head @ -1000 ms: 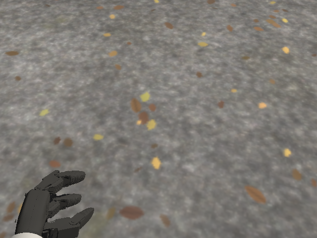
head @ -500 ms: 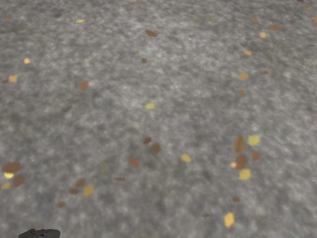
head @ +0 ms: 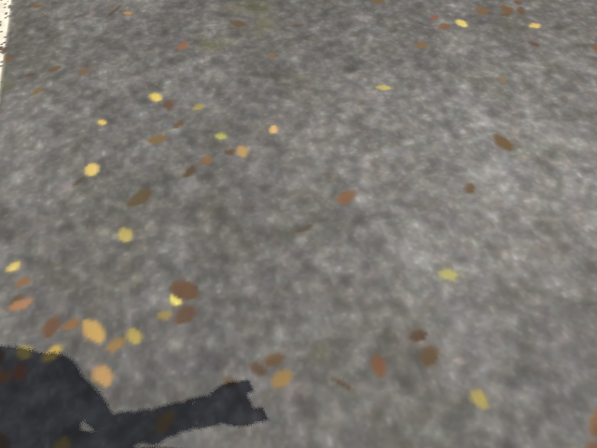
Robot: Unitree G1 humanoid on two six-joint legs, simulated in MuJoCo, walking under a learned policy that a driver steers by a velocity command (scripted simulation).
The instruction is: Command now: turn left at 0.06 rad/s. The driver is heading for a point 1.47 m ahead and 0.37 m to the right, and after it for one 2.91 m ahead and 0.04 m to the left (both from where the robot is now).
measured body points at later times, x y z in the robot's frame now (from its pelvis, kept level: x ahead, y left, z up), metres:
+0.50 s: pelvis +0.00 -0.02 -0.02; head +0.04 -0.05 +0.43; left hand +0.25 +0.21 -0.10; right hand +0.06 -0.34 -0.12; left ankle -0.01 +0.14 -0.73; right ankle -0.02 -0.12 -0.74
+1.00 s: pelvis +0.04 -0.02 -0.01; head +0.07 +0.00 +0.43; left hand +0.31 +0.15 -0.12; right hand +0.03 -0.33 -0.11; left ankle +0.06 +0.08 -0.74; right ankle -0.02 -0.12 -0.74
